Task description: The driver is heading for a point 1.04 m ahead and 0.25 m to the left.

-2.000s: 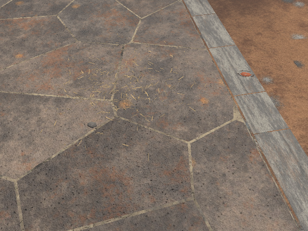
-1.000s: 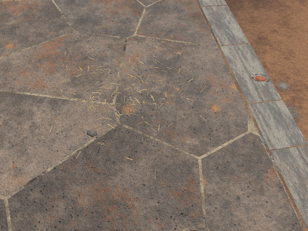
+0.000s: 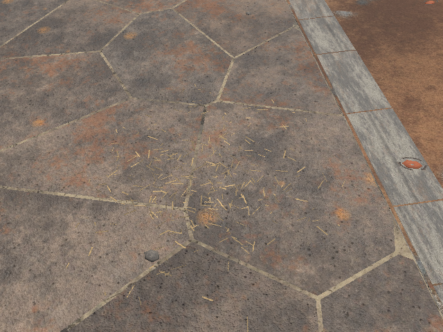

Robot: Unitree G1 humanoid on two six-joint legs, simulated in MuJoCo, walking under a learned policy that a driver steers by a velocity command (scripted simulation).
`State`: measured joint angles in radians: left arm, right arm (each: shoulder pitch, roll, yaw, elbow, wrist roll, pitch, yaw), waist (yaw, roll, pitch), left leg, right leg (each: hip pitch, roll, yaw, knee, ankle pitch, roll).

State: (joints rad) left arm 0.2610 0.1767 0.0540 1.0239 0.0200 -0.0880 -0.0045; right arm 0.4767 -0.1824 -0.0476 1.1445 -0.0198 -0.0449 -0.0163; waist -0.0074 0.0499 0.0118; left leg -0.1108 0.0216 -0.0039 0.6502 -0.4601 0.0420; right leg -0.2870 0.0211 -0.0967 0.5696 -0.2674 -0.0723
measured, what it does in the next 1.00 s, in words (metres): walks ahead: left foot, then right foot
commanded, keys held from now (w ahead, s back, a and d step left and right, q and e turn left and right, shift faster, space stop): w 0.78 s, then w+q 0.22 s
